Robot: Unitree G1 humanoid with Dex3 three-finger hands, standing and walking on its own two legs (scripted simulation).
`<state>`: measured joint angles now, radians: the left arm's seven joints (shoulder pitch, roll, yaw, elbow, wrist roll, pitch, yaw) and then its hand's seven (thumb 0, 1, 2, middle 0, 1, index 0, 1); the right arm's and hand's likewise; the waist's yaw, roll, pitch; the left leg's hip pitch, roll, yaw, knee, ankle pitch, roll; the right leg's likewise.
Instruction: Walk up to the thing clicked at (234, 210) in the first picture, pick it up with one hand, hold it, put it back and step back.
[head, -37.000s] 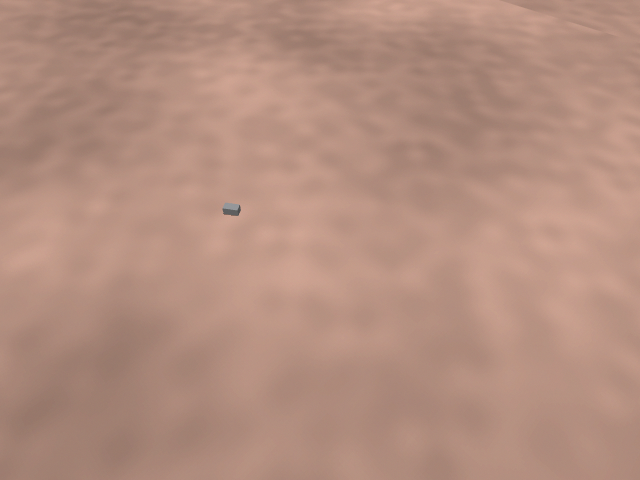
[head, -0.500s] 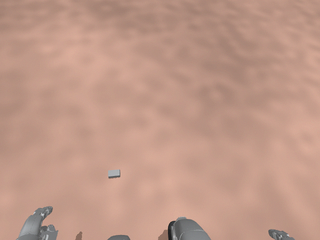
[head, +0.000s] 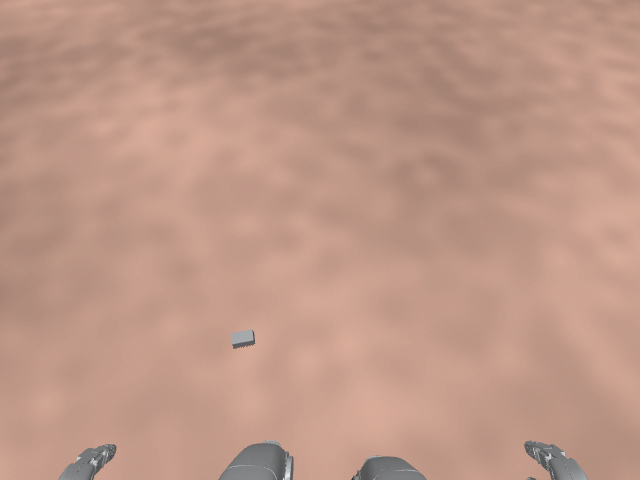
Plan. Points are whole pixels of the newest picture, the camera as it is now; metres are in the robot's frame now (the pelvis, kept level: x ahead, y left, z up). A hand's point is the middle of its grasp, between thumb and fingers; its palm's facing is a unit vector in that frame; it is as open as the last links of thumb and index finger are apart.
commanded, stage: step back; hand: left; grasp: from above
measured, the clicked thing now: (243, 338) +0.54 +0.25 -0.74
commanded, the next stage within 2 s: none
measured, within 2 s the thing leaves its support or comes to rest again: neither
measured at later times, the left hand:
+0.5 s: hand out of the picture -0.06 +0.28 -0.15, palm faces +0.05 -0.94 -0.33, open 7.4 cm
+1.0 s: hand out of the picture -0.21 +0.22 -0.12, palm faces +0.03 -0.90 -0.44, open 7.4 cm
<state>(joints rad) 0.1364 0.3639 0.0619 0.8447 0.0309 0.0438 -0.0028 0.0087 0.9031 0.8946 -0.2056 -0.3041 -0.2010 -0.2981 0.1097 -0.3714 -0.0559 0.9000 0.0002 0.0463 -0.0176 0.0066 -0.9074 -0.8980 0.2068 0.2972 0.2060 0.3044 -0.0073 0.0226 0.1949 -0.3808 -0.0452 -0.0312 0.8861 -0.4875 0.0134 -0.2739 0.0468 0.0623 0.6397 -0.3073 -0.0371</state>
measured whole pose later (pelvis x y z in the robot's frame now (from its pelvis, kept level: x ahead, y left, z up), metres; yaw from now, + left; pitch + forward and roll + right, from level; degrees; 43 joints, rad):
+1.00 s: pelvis -0.32 -0.06 +0.00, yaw +2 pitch -1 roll +2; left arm 0.16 0.35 0.08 0.78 0.05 0.07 0.00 0.01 0.90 0.89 -0.21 -0.30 -0.20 -0.30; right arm 0.25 -0.42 -0.06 0.89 -0.01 0.04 -0.03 0.01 -0.91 -0.90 0.21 0.30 0.20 0.30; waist 0.00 0.03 0.13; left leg -0.39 -0.09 -0.11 1.03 -0.48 -0.03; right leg -0.35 -0.02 0.00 0.61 -0.23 -0.02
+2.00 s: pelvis -0.49 -0.09 +0.01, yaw +4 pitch -3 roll +1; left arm 0.17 0.42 0.06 0.94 0.02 -0.01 -0.01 0.01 0.90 0.89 -0.20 -0.30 -0.20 -0.30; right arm 0.27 -0.35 -0.07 0.96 -0.03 -0.04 0.02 0.01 -0.91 -0.90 0.21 0.30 0.21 0.30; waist -0.02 -0.04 0.10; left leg -0.19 -0.01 -0.03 0.52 -0.29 0.00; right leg -0.38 -0.04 0.00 0.79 -0.44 -0.02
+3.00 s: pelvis -0.45 -0.09 +0.02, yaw +5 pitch -3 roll +0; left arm 0.09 0.36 -0.01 1.14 0.00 -0.02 0.00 0.01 0.90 0.89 -0.20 -0.30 -0.20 -0.30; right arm 0.06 -0.34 -0.02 1.12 0.00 -0.02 0.01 0.01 -0.91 -0.90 0.20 0.30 0.20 0.30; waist 0.01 0.00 0.06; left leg -0.06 0.02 -0.02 0.31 -0.21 -0.03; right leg -0.15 -0.03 -0.04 0.34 -0.14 0.01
